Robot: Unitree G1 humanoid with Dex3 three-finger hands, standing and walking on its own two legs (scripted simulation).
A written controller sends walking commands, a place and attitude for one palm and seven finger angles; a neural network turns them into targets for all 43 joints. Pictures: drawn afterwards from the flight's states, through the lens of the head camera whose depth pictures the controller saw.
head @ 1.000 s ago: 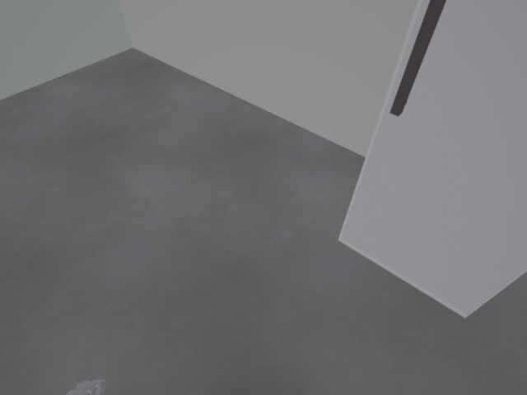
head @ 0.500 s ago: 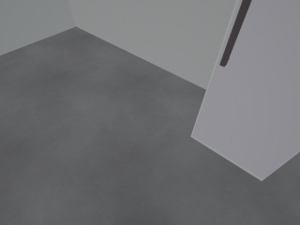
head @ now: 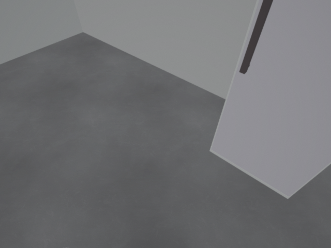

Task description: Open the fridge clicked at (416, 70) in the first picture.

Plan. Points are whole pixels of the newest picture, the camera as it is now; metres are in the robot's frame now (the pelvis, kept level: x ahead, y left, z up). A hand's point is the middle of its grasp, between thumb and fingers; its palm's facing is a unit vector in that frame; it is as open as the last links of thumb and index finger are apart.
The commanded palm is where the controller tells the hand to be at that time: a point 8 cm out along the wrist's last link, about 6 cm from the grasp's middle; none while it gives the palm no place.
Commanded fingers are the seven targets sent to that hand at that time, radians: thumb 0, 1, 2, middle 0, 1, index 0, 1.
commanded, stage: look at it before walking up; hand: left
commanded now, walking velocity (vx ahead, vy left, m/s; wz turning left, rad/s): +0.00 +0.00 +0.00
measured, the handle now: (261, 24) +0.82 -0.30 +0.18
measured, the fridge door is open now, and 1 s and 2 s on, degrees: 0 0 0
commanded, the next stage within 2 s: turn to face it in 0.44 s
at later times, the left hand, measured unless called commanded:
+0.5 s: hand out of the picture +0.08 +0.25 -0.16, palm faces -0.03 -0.94 -0.33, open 7.4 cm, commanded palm none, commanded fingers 0.00 0.90 0.90 -0.20 -0.30 -0.20 -0.30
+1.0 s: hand out of the picture +0.05 +0.17 -0.18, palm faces -0.15 -0.95 -0.26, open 7.4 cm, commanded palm none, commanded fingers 0.00 0.90 0.90 -0.20 -0.30 -0.20 -0.30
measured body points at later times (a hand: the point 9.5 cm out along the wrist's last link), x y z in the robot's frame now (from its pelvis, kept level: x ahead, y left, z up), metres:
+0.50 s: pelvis +0.00 +0.00 +0.00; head +0.01 +0.00 +0.45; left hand +0.08 +0.29 -0.13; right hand +0.08 -0.30 -0.13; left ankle +0.00 +0.13 -0.74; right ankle +0.00 -0.12 -0.74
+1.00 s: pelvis -0.02 -0.02 -0.02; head +0.02 -0.05 +0.42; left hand +0.06 +0.22 -0.16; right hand +0.02 -0.28 -0.18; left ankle -0.02 +0.12 -0.70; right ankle -0.01 -0.10 -0.74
